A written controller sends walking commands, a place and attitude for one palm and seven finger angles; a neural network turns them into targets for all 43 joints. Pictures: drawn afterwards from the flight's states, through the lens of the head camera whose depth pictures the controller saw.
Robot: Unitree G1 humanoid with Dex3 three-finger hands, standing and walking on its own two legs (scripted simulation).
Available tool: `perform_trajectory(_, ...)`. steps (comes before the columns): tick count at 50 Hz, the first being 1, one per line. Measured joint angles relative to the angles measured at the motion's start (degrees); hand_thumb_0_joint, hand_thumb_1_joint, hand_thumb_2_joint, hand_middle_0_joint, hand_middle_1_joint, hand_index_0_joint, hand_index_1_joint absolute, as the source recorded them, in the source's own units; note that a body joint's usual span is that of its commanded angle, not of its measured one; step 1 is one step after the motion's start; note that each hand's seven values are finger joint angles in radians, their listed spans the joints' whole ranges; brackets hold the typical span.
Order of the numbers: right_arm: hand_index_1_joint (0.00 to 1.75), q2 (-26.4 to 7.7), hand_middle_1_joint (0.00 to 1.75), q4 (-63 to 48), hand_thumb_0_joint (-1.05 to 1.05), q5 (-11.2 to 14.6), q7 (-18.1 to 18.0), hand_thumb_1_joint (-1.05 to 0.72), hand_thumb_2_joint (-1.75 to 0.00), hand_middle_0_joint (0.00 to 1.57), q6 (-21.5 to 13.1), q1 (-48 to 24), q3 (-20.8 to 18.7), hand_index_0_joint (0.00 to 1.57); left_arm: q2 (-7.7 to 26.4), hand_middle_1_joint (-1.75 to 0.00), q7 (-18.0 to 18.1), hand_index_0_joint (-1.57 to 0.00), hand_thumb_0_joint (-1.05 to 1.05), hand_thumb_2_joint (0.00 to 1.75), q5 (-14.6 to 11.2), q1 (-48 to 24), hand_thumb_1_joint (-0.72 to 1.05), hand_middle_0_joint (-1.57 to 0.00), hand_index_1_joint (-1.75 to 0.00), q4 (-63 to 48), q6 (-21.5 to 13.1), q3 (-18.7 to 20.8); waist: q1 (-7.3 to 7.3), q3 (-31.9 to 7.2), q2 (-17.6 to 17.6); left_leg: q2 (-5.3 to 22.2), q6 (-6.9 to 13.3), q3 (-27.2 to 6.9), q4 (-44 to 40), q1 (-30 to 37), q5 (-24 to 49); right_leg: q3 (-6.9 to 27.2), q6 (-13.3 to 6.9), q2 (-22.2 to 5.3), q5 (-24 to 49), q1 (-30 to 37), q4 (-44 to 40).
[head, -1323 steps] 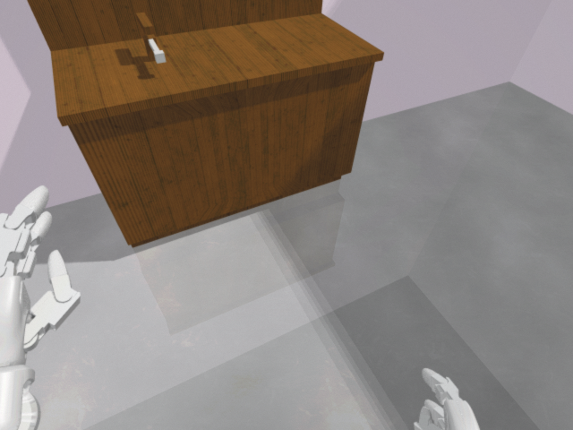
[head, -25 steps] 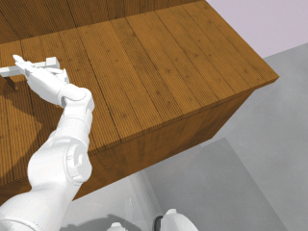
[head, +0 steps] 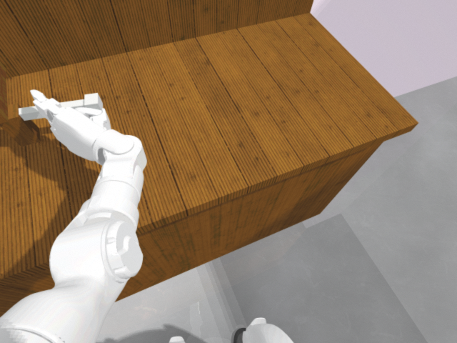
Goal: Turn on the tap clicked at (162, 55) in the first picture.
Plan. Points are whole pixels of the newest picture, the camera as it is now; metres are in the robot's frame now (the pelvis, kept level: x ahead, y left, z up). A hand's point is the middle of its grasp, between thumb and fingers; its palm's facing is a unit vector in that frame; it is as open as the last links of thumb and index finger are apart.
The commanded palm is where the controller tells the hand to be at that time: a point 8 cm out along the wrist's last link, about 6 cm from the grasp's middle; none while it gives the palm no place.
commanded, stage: lift the hand up off the lever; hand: left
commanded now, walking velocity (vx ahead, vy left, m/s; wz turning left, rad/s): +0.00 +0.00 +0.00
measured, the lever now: (93, 104) +0.56 +0.22 +0.05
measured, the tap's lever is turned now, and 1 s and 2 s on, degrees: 81 81 81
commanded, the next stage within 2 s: draw the hand back beside the body in 1.38 s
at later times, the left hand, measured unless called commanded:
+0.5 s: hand (101, 109) +0.50 +0.18 +0.09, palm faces +0.81 -0.58 -0.13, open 7.8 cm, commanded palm +0.44 +0.20 +0.10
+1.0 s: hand (93, 110) +0.48 +0.19 +0.12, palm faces +0.80 -0.58 -0.11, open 7.8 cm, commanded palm +0.42 +0.20 +0.12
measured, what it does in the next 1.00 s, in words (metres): stands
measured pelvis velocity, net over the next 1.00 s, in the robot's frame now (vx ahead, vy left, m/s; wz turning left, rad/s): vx -0.01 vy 0.00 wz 0.01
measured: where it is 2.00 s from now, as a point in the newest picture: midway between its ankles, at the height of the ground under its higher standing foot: outside the picture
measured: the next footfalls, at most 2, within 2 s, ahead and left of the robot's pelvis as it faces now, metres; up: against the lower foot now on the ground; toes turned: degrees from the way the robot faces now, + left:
none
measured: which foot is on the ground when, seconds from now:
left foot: down 0.00-1.00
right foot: down 0.00-1.00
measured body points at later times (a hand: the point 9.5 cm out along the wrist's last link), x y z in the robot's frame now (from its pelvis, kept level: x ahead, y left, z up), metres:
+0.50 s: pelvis -0.01 +0.00 +0.01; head +0.09 +0.00 +0.45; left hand +0.46 +0.21 +0.10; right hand +0.00 -0.25 -0.13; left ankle -0.04 +0.12 -0.69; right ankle +0.02 -0.09 -0.69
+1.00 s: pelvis -0.01 +0.00 +0.02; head +0.06 +0.00 +0.46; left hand +0.43 +0.21 +0.12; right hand +0.03 -0.25 -0.12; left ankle -0.04 +0.12 -0.69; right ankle +0.02 -0.09 -0.69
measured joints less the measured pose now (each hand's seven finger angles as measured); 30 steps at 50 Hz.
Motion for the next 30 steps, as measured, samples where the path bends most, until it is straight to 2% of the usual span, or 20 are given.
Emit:
perform_trajectory(12,0.3,-0.6,0.3,0.8,0.0,0.4,-0.3,-0.91,-0.9,0.2,-0.3,0.4,-0.2,0.2,0.4,-0.15,-0.3,-0.15,0.01,0.9,-0.4,-0.6,0.9,-0.16,-0.15,1.2,1.4,-1.6,0.0,0.4,-0.1,-0.2,0.1,-0.1,-1.4,1.8,1.0,0.0,0.1,-0.2,1.0,1.9,-1.5)
perform_trajectory(20,0.3,-0.6,0.3,0.6,0.0,0.3,-0.4,-0.91,-0.9,0.2,-0.5,-0.2,-0.2,0.2,0.1,-0.15,0.3,-0.15,0.01,0.9,-0.1,-1.7,0.9,-0.16,-0.15,1.1,1.8,-0.7,-0.18,0.6,-0.3,-0.2,0.1,0.2,-2.0,1.9,1.5,0.3,0.1,-0.2,1.5,1.9,-2.0)
perform_trajectory(30,0.3,-0.3,0.3,0.4,0.0,0.8,-0.7,-0.91,-0.9,0.2,-0.1,0.1,-0.1,0.2,-0.1,-0.15,-0.3,-0.15,0.01,0.9,-0.8,0.2,0.9,-0.16,-0.15,-0.9,3.1,-0.7,0.6,0.6,0.1,-0.1,0.1,0.6,-3.8,4.3,2.1,0.7,0.1,0.0,2.0,4.1,-3.6)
